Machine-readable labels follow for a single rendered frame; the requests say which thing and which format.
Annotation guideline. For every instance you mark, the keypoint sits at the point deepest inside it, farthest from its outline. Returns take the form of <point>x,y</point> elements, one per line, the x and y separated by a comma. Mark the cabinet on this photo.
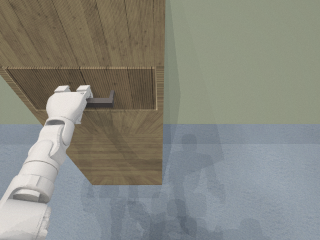
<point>110,146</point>

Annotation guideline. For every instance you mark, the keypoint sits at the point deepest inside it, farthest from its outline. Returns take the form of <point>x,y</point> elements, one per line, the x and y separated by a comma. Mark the robot left forearm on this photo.
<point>35,181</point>

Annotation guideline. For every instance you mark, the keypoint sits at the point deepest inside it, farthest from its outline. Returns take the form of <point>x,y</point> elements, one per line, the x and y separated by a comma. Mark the robot left upper arm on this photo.
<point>24,220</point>

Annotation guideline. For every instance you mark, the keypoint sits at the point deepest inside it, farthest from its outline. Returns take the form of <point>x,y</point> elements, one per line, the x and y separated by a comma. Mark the handle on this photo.
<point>101,102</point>

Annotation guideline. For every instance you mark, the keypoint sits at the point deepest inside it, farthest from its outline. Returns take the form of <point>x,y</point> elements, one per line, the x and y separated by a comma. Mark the robot left hand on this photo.
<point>67,104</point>

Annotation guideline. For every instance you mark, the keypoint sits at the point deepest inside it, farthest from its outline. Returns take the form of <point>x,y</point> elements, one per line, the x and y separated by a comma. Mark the drawer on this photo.
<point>134,86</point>

